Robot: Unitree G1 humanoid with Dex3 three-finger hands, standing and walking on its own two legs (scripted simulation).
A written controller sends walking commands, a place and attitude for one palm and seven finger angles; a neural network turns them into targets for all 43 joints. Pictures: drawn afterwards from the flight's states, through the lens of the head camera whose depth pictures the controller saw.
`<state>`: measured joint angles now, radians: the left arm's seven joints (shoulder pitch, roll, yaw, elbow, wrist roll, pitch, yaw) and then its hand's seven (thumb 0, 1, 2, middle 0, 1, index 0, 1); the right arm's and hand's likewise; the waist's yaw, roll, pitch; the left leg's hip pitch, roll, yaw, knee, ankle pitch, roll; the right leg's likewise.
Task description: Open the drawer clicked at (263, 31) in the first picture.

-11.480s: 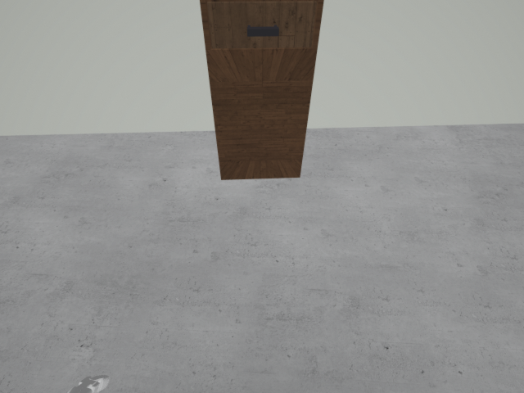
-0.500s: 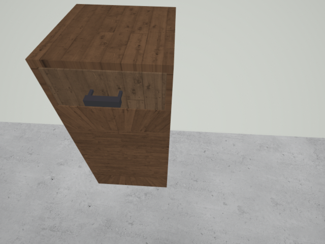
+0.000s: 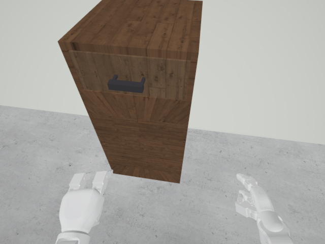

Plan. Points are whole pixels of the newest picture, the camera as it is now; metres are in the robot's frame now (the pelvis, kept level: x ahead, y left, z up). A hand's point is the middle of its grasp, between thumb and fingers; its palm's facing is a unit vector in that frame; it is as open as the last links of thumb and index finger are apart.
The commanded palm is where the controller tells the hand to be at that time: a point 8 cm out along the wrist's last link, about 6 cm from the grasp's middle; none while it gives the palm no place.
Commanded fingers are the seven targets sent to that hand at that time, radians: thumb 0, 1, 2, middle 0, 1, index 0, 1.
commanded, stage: raise the hand with hooked fingers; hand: left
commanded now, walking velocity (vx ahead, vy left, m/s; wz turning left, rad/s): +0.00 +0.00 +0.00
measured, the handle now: (127, 82) +0.57 +0.23 +0.06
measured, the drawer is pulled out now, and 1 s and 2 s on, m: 0.00 0.00 0.00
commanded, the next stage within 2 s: move the hooked fingers above the handle in 1.36 s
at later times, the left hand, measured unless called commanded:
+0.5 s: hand (80, 151) +0.27 +0.24 +0.10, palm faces +0.12 -0.09 -0.99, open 12.2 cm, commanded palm +0.24 +0.24 +0.15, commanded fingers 0.00 -0.34 0.37 -0.29 -1.10 -0.29 -1.10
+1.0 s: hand (61, 105) +0.32 +0.28 +0.19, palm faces +0.10 -0.02 -1.00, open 13.8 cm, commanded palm +0.28 +0.27 +0.23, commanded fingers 0.00 -0.50 0.30 -0.30 -1.20 -0.30 -1.20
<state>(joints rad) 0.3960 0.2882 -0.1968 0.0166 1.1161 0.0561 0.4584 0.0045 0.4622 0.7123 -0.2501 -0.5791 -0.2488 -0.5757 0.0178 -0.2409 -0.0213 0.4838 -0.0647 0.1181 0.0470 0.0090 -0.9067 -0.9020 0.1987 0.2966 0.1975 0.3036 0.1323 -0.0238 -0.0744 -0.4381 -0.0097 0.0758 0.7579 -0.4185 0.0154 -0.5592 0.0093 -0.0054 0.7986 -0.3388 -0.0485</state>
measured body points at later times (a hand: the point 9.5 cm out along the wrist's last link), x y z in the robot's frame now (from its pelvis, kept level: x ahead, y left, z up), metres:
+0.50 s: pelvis +0.01 +0.02 +0.02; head +0.03 -0.02 +0.47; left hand +0.25 +0.25 +0.15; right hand +0.20 -0.21 -0.09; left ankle -0.02 +0.11 -0.71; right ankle +0.04 -0.09 -0.71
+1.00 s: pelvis +0.01 +0.02 +0.04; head +0.02 -0.02 +0.48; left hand +0.31 +0.28 +0.24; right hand +0.25 -0.17 -0.07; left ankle -0.02 +0.11 -0.71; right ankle +0.04 -0.09 -0.71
